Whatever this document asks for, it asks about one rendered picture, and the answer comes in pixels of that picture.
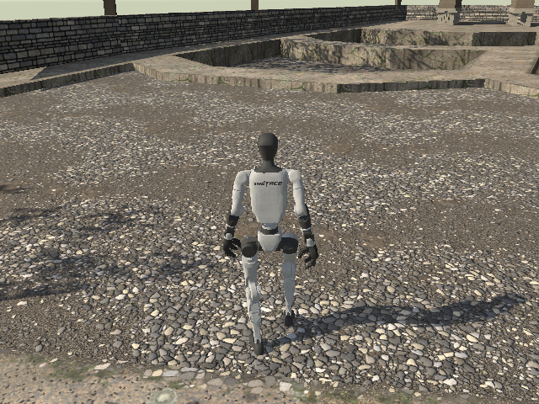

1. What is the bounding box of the humanoid robot head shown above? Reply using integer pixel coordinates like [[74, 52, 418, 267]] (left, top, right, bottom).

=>
[[254, 133, 283, 173]]

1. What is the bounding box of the left robot forearm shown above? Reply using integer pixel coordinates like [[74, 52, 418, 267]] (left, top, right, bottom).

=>
[[224, 204, 239, 240]]

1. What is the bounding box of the right robot forearm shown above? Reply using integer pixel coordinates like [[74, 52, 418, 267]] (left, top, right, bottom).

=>
[[298, 204, 316, 247]]

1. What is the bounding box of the robot right hand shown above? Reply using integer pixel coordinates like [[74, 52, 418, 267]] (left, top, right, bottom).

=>
[[298, 244, 318, 269]]

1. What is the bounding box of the robot right upper arm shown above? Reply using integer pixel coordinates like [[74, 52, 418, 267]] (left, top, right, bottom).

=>
[[286, 169, 307, 217]]

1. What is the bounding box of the left robot thigh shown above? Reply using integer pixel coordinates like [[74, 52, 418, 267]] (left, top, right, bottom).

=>
[[241, 236, 261, 301]]

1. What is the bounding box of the robot left hand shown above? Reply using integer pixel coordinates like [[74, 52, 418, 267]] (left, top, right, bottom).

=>
[[222, 238, 241, 258]]

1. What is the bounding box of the robot left upper arm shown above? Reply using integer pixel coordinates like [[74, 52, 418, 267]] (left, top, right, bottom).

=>
[[230, 170, 251, 216]]

